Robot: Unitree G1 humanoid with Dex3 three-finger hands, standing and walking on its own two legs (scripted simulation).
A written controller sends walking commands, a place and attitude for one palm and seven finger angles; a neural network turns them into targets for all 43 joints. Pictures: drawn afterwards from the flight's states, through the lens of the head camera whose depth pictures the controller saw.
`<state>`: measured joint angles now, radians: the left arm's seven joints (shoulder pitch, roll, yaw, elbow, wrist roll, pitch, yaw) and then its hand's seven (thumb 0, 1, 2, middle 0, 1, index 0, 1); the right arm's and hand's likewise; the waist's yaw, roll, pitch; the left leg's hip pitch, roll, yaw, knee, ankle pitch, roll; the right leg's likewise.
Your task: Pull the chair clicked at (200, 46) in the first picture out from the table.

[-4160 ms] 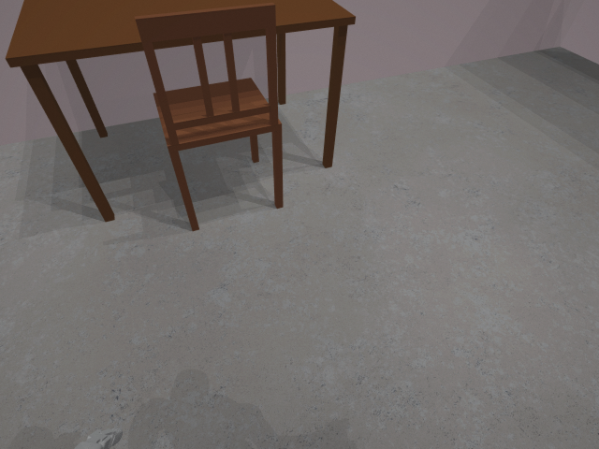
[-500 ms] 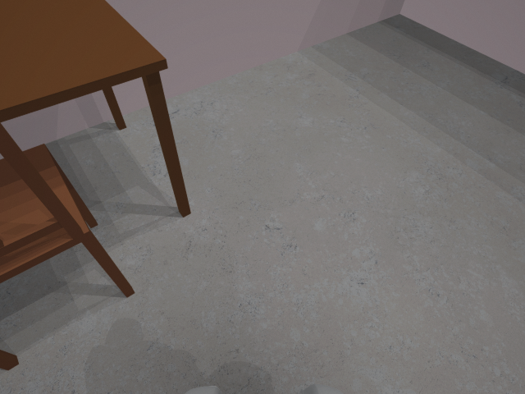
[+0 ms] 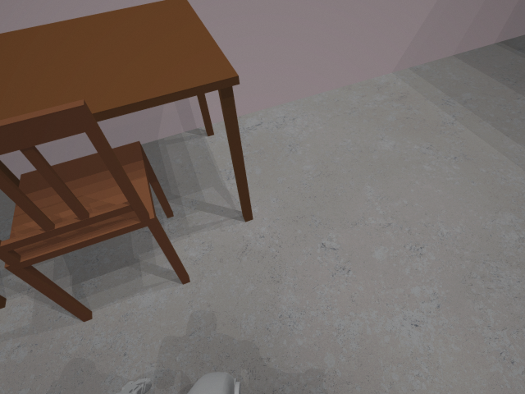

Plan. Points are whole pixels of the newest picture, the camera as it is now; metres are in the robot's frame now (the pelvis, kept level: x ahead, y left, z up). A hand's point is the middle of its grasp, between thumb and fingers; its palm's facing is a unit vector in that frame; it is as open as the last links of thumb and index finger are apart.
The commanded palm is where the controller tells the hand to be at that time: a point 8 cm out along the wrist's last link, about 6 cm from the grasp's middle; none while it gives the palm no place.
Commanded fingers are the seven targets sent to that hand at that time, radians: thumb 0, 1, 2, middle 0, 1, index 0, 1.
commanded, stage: turn to face it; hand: left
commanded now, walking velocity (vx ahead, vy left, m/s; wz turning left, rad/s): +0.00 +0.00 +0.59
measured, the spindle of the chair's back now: (19, 197) +0.57 +0.63 -0.09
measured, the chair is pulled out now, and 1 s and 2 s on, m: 0.00 0.00 0.00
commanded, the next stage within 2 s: take the last steps up to it in 0.56 s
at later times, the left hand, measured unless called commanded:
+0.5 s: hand out of the picture -0.03 +0.26 -0.17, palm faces +0.30 -0.92 -0.26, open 7.4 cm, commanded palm none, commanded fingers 0.00 0.90 0.90 -0.20 -0.30 -0.20 -0.30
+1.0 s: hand out of the picture -0.08 +0.16 -0.14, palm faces +0.44 -0.86 -0.27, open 7.3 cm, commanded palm none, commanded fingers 0.00 0.90 0.90 -0.20 -0.30 -0.20 -0.30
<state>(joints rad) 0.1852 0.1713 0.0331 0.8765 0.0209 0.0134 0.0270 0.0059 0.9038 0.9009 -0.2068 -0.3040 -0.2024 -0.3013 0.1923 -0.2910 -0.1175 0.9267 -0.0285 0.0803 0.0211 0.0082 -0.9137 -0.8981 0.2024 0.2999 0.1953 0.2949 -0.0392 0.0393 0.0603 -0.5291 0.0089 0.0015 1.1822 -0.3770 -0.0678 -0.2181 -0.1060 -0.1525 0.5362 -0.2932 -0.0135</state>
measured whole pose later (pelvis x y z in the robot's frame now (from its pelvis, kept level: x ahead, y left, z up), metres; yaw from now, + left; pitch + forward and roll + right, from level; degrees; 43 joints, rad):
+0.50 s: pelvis -0.02 +0.03 +0.00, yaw +14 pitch -1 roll -1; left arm 0.23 0.27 0.07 0.96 0.01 0.06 0.02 0.01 0.91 0.90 -0.20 -0.30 -0.20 -0.30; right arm 0.14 -0.19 -0.03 0.92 -0.02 0.03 0.00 0.01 -0.91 -0.90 0.21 0.30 0.20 0.30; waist 0.02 -0.03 0.08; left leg -0.21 0.00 0.04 0.48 -0.25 0.03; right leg -0.45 -0.10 -0.05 1.04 -0.42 0.08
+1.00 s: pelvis -0.01 -0.01 +0.01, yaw +23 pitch -1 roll +3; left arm 0.37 0.14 0.03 1.02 0.02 -0.05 0.02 0.01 0.91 0.90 -0.21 -0.30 -0.20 -0.30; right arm 0.30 -0.25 -0.09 1.06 -0.04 0.07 0.03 0.01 -0.91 -0.90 0.20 0.30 0.19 0.29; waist 0.01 0.04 0.00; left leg -0.52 0.06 -0.02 1.14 -0.17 -0.05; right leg -0.10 -0.07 -0.17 0.35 -0.23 -0.03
